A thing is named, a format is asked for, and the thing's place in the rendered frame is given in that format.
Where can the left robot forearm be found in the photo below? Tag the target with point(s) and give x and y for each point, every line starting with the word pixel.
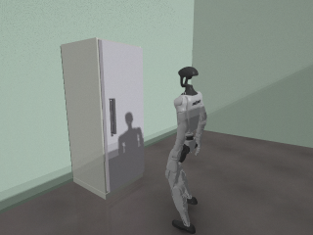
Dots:
pixel 179 143

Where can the fridge door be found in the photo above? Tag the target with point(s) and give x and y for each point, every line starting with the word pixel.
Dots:
pixel 121 70

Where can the right robot hand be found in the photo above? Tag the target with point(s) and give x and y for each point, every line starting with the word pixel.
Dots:
pixel 199 142

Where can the left robot hand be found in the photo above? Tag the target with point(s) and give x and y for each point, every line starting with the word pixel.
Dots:
pixel 174 167

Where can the right robot upper arm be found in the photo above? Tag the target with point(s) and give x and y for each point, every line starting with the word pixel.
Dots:
pixel 203 115

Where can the handle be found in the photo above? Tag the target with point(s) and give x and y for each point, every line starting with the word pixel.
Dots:
pixel 113 116

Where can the right robot forearm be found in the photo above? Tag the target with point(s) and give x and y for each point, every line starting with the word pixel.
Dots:
pixel 200 129

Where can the robot right shin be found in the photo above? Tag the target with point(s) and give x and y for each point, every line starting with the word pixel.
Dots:
pixel 183 179

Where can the left robot foot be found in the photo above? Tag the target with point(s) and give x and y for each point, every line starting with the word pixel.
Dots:
pixel 180 225

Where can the left robot upper arm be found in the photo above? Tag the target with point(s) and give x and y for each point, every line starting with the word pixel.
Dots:
pixel 180 104

